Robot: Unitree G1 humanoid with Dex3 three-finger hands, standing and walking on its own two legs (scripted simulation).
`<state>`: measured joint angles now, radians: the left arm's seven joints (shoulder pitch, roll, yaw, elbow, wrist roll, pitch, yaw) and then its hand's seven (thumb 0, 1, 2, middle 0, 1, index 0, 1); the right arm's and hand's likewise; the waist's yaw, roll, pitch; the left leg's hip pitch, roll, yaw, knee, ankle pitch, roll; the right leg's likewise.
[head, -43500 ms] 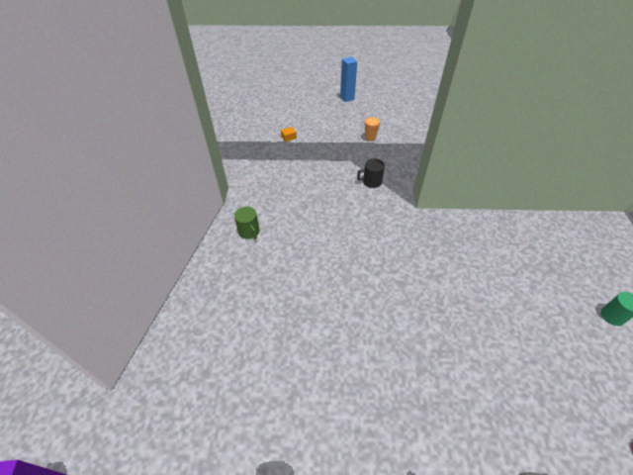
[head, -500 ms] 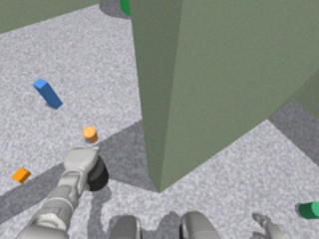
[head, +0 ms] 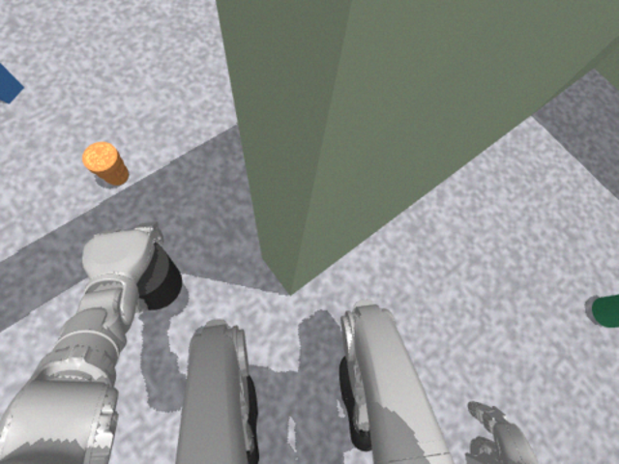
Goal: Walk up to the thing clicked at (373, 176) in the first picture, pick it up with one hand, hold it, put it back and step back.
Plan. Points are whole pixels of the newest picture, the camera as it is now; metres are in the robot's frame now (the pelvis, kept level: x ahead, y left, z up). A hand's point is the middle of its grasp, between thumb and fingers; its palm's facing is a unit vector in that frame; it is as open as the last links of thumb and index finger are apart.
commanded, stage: crouch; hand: left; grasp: from above
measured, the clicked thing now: (138, 283) +0.38 +0.24 -0.21
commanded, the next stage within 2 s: lower in 0.84 s
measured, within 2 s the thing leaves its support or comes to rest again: rests again in 1.72 s
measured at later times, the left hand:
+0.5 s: hand (149, 283) +0.39 +0.25 -0.27, palm faces -0.46 -0.03 -0.89, open 11.5 cm
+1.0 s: hand (158, 286) +0.39 +0.24 -0.32, palm faces -0.46 -0.03 -0.89, open 11.4 cm
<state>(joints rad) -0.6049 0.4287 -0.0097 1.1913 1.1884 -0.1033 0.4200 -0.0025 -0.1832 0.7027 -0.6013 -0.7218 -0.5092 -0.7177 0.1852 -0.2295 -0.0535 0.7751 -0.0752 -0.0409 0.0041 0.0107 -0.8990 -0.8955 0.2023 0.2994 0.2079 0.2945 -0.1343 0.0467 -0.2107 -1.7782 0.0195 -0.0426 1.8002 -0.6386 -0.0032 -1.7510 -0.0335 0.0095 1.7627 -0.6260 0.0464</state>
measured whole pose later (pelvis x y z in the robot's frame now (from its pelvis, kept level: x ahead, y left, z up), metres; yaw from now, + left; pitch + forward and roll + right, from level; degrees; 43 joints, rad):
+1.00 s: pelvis -0.02 -0.01 -0.14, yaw -3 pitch +35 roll -5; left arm -0.73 0.55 0.08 1.30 1.23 -0.16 0.46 0.00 -0.19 0.70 -0.62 -0.71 -0.53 -0.70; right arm 0.14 -0.27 -0.03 0.78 -0.12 -0.09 0.11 0.01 -0.92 -0.90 0.20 0.30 0.21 0.30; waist -0.17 0.01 -0.12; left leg -2.20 0.01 -0.11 2.26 -0.68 -0.03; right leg -2.16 -0.01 -0.01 2.20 -0.66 0.05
